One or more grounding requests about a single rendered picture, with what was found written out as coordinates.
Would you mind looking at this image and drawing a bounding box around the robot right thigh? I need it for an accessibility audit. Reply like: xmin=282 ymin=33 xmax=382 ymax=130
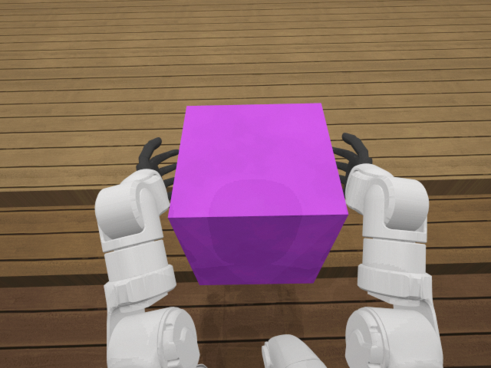
xmin=262 ymin=334 xmax=327 ymax=368

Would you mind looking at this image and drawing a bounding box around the right robot hand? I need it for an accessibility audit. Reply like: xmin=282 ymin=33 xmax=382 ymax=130
xmin=332 ymin=133 xmax=372 ymax=197

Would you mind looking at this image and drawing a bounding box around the right robot forearm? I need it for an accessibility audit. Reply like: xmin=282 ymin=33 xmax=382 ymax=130
xmin=345 ymin=163 xmax=443 ymax=356

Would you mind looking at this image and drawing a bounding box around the carton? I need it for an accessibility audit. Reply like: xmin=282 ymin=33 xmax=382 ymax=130
xmin=168 ymin=103 xmax=348 ymax=285

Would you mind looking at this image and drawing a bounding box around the left robot hand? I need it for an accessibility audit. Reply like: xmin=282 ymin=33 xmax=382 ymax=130
xmin=136 ymin=137 xmax=179 ymax=200

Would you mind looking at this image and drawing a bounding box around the robot left upper arm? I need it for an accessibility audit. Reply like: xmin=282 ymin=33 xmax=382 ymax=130
xmin=107 ymin=307 xmax=199 ymax=368

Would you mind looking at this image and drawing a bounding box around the left robot forearm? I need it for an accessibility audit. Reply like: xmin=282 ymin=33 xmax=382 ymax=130
xmin=95 ymin=169 xmax=176 ymax=368

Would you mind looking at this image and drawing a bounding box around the robot right upper arm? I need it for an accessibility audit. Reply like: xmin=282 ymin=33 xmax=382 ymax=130
xmin=345 ymin=307 xmax=443 ymax=368

